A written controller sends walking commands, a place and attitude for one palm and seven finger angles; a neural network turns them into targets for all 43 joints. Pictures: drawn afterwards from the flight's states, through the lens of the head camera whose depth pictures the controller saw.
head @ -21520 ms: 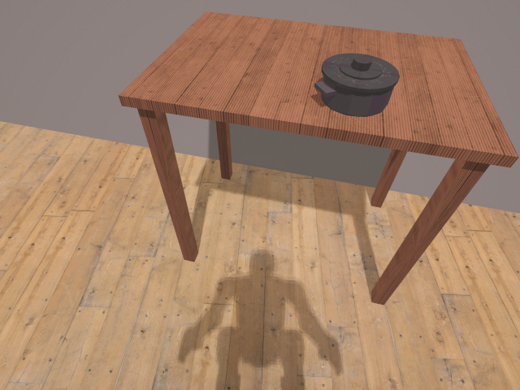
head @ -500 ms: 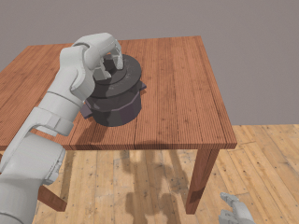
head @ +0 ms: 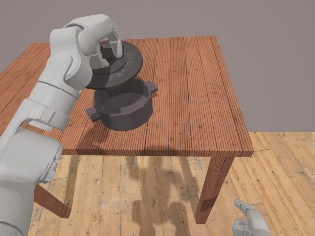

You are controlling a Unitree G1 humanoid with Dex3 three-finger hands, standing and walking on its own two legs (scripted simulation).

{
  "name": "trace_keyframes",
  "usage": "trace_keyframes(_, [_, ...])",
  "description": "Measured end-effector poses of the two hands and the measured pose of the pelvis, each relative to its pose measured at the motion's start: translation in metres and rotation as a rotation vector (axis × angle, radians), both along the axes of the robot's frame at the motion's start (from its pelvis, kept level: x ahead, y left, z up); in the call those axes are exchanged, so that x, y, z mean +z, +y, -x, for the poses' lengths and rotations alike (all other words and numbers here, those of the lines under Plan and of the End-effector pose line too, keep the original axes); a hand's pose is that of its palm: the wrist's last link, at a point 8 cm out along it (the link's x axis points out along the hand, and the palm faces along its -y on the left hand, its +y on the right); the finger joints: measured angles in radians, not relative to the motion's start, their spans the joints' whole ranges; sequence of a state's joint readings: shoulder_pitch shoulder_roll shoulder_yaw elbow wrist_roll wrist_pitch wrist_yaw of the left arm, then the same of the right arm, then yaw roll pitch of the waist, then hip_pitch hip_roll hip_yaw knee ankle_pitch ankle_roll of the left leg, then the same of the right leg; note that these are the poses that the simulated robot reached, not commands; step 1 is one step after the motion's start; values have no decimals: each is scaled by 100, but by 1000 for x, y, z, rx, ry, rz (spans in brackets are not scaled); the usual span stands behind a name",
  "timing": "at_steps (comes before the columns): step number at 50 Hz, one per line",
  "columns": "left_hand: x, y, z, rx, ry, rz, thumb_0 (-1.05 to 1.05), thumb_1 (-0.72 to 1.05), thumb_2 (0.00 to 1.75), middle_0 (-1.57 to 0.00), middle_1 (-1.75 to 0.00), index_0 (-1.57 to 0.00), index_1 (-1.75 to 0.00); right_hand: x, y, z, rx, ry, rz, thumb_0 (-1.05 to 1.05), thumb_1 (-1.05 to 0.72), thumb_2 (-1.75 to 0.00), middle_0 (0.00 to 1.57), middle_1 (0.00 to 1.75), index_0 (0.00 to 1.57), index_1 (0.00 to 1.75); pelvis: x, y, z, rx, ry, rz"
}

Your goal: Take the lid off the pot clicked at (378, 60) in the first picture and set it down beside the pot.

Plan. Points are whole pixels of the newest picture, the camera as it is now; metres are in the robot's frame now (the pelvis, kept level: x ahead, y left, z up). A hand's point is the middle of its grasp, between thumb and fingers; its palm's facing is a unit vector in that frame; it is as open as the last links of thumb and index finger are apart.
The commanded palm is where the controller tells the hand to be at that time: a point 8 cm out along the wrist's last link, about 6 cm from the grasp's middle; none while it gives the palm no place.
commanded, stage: lift the lid straight up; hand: left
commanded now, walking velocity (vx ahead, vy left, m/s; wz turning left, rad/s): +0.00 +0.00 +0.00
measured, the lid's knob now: (104, 55) +0.47 +0.15 +0.24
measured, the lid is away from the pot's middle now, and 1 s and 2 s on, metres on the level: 0.02 0.05 0.17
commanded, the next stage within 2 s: move the lid sideways beside the pot in 0.60 s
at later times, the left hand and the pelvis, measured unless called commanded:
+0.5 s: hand (97, 34) +0.45 +0.14 +0.30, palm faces -0.09 -0.09 -0.99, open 6.5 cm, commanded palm +0.42 +0.15 +0.37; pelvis +0.01 +0.01 +0.00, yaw +0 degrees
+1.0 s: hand (85, 37) +0.44 +0.17 +0.30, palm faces -0.08 -0.09 -0.99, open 6.5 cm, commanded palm +0.41 +0.19 +0.37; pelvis +0.01 +0.01 +0.00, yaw +0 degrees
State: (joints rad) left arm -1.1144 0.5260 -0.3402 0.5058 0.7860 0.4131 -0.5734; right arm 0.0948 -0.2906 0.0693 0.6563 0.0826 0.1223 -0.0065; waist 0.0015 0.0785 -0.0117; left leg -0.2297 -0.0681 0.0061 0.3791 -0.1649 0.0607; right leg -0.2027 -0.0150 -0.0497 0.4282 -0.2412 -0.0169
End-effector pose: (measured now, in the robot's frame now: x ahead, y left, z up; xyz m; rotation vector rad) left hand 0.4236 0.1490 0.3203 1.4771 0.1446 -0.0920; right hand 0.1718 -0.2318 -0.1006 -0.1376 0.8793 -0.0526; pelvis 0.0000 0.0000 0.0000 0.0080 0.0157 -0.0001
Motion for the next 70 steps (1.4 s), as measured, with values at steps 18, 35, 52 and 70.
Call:
trace_keyframes(18, [26,1,-13,24,-30,5,3,27,79,-67,-87,-82,-96,-4,11,6,-3,26,-3,1,-90,-90,20,29,20,30,0,8,-2,-4,16,0])
trace_keyframes(35, [31,-10,-15,-14,-46,14,3,28,79,-67,-87,-82,-96,-4,11,0,-4,24,-7,1,-90,-90,20,29,20,30,1,11,-8,-8,24,0])
trace_keyframes(52, [35,26,-1,86,-62,-17,3,28,79,-66,-87,-82,-96,2,8,-12,17,10,-7,1,-90,-90,20,29,20,30,0,5,-5,-4,20,0])
trace_keyframes(70, [33,74,8,186,-31,-24,4,28,79,-66,-87,-82,-96,-1,1,3,3,57,16,1,-90,-90,20,29,20,30,-1,2,3,6,14,7])
